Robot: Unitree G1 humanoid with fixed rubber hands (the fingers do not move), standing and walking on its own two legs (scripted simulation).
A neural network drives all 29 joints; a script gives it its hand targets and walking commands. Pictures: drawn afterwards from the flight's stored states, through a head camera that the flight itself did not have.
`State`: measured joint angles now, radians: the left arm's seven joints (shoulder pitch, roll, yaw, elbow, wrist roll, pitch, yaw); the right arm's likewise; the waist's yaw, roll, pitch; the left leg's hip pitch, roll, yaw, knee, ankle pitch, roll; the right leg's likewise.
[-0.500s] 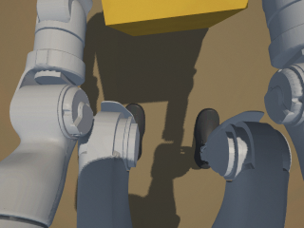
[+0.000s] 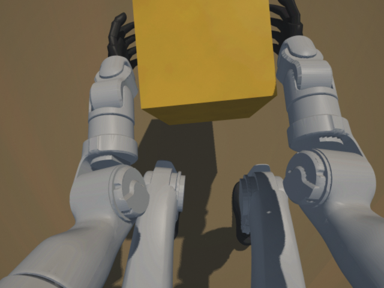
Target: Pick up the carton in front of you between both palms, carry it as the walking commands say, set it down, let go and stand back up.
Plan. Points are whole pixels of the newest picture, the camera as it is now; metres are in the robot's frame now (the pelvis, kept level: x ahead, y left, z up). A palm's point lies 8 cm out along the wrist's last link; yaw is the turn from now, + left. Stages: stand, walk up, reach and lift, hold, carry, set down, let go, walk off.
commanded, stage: reach and lift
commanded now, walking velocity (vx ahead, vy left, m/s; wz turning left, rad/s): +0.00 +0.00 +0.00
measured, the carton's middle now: (204, 66) +0.52 +0.03 -0.14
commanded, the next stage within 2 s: none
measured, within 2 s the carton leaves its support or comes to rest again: neither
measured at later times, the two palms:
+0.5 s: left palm (84, 37) +0.48 +0.17 +0.07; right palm (340, 19) +0.50 -0.13 +0.07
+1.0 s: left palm out of the picture +0.43 +0.16 +0.23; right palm out of the picture +0.44 -0.14 +0.23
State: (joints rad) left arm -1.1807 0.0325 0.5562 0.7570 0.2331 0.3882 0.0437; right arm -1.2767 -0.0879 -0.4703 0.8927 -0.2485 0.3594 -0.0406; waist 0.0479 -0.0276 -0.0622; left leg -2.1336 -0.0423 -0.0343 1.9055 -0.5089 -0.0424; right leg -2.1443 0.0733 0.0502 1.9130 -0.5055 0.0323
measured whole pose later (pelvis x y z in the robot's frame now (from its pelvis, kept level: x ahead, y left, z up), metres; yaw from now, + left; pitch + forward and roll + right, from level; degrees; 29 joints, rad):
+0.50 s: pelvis +0.03 +0.00 +0.11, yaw +0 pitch +39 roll +1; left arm -0.87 -0.05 0.47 0.58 0.22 0.43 0.02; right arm -0.92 0.04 -0.43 0.65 -0.23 0.41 -0.03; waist 0.04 -0.02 -0.21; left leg -1.74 -0.04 -0.05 1.55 -0.49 -0.04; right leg -1.75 0.06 0.05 1.56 -0.49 0.02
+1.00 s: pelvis +0.07 +0.00 +0.25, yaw +0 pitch +22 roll +0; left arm -0.51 -0.12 0.38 0.53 0.23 0.40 0.00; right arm -0.52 0.14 -0.37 0.54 -0.23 0.38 -0.03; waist 0.02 -0.01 -0.18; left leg -1.02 -0.03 -0.06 1.02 -0.39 -0.02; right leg -1.02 0.04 0.05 1.03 -0.40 0.01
